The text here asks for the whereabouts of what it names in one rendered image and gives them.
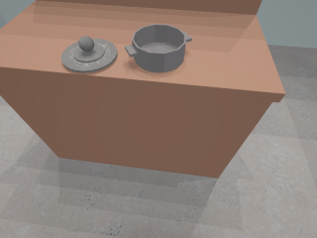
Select knob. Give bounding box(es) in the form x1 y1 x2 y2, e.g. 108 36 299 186
78 36 94 52

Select table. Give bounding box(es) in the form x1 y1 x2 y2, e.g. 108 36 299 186
0 0 286 179

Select pot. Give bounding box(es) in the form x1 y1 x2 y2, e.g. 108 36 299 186
125 24 192 73

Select lid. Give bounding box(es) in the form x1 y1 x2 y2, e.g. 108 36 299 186
60 39 118 73

